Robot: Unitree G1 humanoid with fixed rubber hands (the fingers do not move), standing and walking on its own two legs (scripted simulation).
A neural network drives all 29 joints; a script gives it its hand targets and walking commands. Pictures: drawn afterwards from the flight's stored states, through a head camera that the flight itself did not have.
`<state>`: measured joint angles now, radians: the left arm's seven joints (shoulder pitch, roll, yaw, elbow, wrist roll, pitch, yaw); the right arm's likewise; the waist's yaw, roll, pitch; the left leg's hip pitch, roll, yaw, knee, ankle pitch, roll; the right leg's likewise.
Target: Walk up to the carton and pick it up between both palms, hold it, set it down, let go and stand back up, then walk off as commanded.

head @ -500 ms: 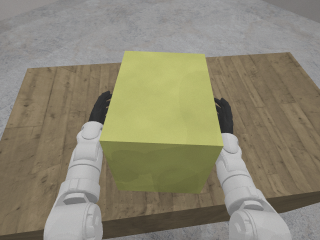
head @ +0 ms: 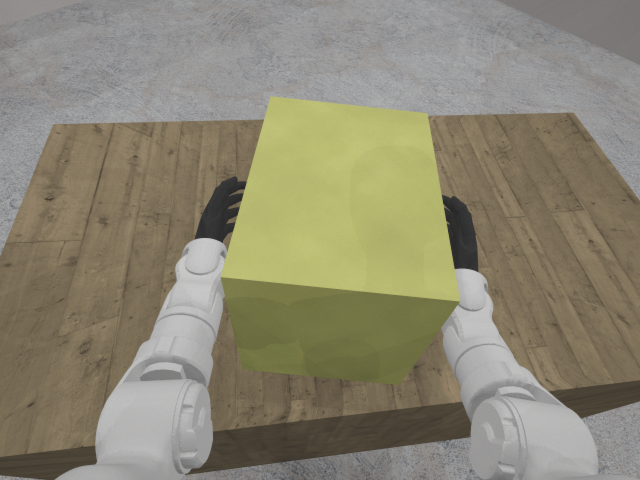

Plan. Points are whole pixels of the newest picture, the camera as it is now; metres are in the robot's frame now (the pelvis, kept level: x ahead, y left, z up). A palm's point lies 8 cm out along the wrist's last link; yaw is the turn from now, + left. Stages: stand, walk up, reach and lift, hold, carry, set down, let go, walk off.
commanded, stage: set down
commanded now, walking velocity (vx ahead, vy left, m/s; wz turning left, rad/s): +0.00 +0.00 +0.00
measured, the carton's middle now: (335, 240) +0.43 -0.05 -0.01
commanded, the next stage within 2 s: none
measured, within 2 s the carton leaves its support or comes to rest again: rests again in 0.72 s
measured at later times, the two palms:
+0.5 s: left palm (222, 232) +0.43 +0.11 +0.03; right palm (466, 260) +0.35 -0.21 +0.03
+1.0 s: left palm (221, 234) +0.43 +0.11 +0.03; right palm (465, 263) +0.35 -0.21 +0.03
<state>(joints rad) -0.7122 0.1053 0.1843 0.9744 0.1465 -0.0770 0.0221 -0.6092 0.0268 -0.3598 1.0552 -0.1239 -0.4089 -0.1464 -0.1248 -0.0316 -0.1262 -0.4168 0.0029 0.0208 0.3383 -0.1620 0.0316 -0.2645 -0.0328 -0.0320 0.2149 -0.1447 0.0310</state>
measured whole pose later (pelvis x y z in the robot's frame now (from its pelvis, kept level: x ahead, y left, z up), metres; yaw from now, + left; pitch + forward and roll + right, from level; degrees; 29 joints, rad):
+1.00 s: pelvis -0.02 -0.01 +0.00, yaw +0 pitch +13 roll -1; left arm -0.87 0.15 0.40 1.19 0.21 -0.24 -0.10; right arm -0.69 0.14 -0.61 0.94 -0.32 -0.37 -0.10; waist -0.12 -0.02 -0.03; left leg -0.43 0.01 0.03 0.34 -0.13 0.02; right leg -0.28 -0.03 -0.03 0.22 -0.16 0.04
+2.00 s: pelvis -0.02 -0.01 -0.01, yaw +0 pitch +20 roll -2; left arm -0.87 0.15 0.33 1.19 0.27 -0.30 -0.01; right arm -0.71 0.06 -0.61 1.15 -0.38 -0.41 -0.11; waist -0.12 -0.02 -0.09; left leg -0.57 0.01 0.03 0.34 -0.11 0.02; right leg -0.42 -0.03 -0.03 0.22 -0.15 0.04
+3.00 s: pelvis -0.07 +0.00 -0.02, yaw -2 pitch +24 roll -4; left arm -0.82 0.30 -0.05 1.37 -0.07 -0.42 -0.03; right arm -0.70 -0.09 -0.19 1.24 0.02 -0.46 -0.18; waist -0.12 0.00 -0.21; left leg -0.79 0.03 0.02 0.47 -0.09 0.01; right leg -0.64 -0.01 -0.03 0.35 -0.12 0.05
